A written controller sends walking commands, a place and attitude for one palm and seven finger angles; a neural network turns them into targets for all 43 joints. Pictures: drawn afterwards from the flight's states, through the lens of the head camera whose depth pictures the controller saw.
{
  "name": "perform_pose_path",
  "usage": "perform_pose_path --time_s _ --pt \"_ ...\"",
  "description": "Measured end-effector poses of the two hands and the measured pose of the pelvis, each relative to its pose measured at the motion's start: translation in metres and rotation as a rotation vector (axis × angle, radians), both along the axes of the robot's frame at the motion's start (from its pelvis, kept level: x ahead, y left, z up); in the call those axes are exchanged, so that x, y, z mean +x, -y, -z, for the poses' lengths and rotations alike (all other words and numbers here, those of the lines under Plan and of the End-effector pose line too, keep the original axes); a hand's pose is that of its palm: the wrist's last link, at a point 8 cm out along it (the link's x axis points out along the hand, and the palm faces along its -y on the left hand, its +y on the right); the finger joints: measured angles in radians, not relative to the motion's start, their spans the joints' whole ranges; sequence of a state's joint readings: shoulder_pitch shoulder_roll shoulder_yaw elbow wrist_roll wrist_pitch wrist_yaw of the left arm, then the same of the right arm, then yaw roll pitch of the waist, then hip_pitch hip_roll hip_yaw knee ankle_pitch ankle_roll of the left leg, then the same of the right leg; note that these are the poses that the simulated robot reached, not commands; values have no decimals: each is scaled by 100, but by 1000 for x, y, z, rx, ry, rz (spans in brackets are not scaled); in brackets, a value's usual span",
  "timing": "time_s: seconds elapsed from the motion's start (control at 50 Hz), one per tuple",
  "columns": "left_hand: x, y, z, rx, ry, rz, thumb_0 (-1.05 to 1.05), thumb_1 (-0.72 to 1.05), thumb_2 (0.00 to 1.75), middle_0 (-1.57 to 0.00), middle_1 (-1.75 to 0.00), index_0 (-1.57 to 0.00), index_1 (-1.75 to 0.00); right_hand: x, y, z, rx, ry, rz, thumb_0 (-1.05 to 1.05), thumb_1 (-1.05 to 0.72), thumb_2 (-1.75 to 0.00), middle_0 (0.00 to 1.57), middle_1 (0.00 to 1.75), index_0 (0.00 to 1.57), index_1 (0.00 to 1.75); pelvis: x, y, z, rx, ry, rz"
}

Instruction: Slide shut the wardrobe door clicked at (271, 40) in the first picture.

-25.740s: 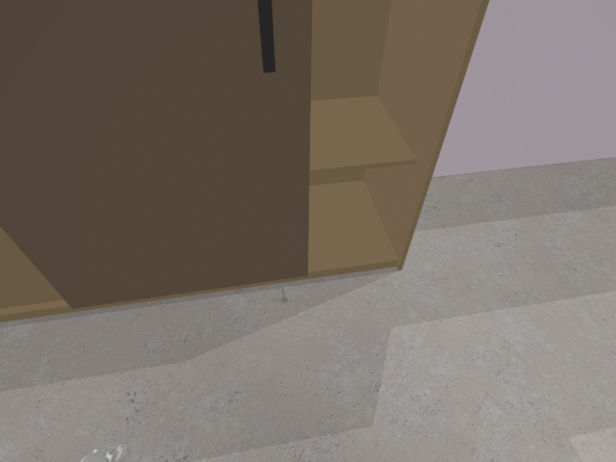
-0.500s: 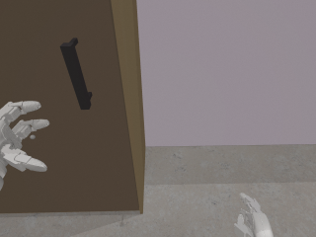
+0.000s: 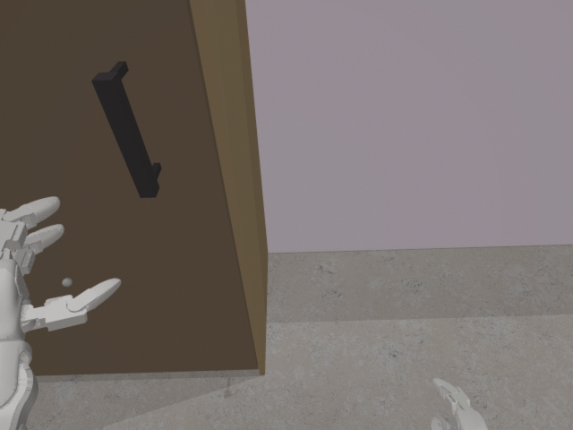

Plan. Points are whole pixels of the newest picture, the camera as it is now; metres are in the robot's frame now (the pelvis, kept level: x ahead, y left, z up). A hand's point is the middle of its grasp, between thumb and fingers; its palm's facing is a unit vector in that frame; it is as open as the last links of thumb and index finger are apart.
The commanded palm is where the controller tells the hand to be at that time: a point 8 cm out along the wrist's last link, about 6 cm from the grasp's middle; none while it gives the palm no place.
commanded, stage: draw the hand back to the body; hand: left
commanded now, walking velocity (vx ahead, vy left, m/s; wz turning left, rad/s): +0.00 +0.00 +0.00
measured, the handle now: (135, 133) +0.44 +0.28 +0.22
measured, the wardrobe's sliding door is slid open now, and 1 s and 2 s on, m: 0.00 0.00 0.00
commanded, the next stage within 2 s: step back with the hand held close in 0.66 s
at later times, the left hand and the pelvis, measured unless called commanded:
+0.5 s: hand (72, 303) +0.20 +0.26 +0.15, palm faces +0.45 -0.82 -0.36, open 7.6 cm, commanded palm +0.15 +0.30 +0.17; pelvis +0.01 +0.00 +0.00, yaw +0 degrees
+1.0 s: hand (63, 296) +0.20 +0.27 +0.16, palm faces +0.40 -0.81 -0.43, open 7.5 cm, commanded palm +0.14 +0.31 +0.18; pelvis -0.01 +0.01 +0.00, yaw -1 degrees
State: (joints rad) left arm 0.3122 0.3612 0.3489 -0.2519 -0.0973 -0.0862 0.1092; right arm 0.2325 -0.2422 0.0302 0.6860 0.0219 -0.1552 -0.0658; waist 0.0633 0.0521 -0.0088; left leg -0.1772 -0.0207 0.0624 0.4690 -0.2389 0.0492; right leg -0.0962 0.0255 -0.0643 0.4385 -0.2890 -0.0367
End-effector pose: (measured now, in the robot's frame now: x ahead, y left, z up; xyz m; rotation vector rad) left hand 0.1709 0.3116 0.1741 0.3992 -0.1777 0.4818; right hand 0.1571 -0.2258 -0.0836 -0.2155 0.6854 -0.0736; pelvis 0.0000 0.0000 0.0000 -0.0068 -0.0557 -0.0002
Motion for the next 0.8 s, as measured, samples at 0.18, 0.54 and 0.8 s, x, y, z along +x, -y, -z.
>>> perform_pose_path --time_s 0.18,0.54,0.8 --pt "0 15 3 18 -35 63 0 40 66 -22 -59 -22 -58 17 3 -9 0 36 20 2 -90 -90 20 30 20 30 10 -1 -1 1 0 11" --pt "-19 13 5 -1 -50 20 2 86 89 -21 -32 -21 -32 36 -14 -17 4 59 -37 2 -90 -90 20 30 20 30 8 -2 -1 -2 11 -2" --pt "-23 14 6 -6 -53 36 2 89 90 -21 -30 -21 -30 16 -11 -12 -1 25 -17 2 -90 -90 20 30 20 30 1 -2 -2 -4 26 0"
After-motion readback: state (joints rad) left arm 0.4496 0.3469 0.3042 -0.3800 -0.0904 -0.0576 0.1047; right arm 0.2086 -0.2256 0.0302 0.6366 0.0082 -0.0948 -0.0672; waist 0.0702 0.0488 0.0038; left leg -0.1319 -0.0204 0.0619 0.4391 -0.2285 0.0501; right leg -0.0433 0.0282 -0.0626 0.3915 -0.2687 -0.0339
